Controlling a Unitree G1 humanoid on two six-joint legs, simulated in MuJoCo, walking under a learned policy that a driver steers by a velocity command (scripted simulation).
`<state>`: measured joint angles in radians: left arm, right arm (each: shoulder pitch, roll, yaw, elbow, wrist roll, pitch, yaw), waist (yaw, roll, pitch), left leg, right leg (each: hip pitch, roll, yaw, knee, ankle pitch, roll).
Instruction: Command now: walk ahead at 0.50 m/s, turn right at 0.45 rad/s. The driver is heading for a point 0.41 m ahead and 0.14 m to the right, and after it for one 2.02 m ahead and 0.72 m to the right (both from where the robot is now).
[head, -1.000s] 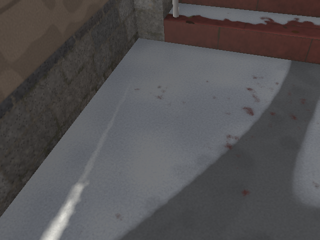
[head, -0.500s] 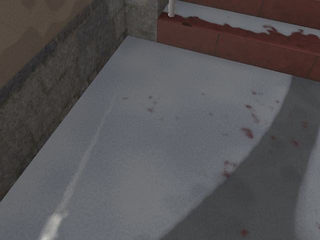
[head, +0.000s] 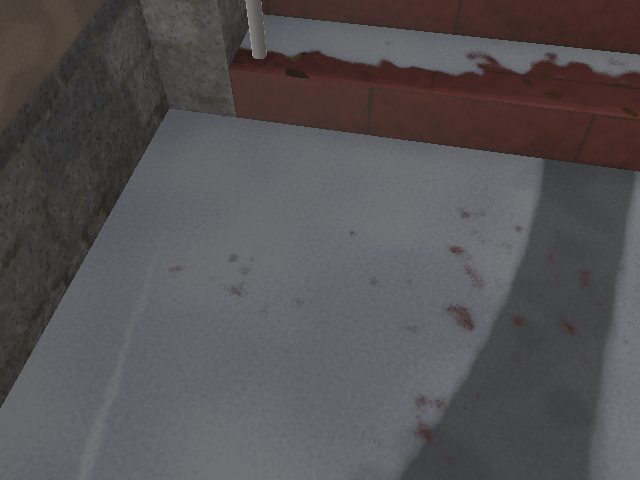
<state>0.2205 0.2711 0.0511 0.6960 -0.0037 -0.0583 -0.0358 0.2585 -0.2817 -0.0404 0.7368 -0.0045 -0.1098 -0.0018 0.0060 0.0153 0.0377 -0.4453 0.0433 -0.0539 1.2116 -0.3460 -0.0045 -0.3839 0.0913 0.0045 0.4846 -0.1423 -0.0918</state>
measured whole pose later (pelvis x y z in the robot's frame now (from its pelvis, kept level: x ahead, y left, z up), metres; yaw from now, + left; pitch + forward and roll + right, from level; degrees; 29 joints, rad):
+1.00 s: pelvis +0.38 -0.04 +0.00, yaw -35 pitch +3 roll +1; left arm 0.16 0.29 0.07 0.56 0.00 0.02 0.00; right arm 0.09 -0.31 -0.06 0.74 -0.01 -0.01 -0.02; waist 0.01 0.02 0.07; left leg -0.54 0.02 -0.04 1.11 -0.45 -0.06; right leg -0.43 0.07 0.06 0.48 -0.10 -0.06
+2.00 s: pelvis +0.44 -0.03 +0.00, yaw -42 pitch -1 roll +0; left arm 0.33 0.24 0.05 0.83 -0.02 0.00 0.04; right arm 0.28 -0.27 -0.05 0.91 0.02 -0.08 0.02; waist -0.02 -0.03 -0.01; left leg -0.24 -0.02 0.04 0.58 -0.32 0.06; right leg -0.21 -0.01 0.09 0.65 -0.44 0.00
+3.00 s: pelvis +0.81 -0.39 -0.02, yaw -32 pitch +2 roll -1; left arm 0.32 0.29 0.05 0.92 0.01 -0.05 0.02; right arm 0.07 -0.27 -0.03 0.70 0.02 -0.07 0.05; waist 0.05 0.01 0.04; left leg -0.53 -0.01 0.04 0.58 -0.08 0.10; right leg 0.05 -0.01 -0.17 0.51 -0.44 0.00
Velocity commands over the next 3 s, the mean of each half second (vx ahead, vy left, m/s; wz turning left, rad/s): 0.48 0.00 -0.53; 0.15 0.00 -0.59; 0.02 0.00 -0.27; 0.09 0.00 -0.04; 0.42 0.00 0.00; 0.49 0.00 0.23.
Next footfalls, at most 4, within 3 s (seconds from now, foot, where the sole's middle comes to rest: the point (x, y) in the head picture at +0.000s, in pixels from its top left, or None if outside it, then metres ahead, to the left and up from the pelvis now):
0.36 left None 0.37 0.12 -0.77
0.82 right None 0.44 -0.18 -0.77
1.24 left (328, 435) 0.54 0.04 -0.77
1.52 right None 0.34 -0.14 -0.77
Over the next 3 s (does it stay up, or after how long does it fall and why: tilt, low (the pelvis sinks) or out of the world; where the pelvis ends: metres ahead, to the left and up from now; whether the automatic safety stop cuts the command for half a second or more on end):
stays up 0.81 -0.39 -0.02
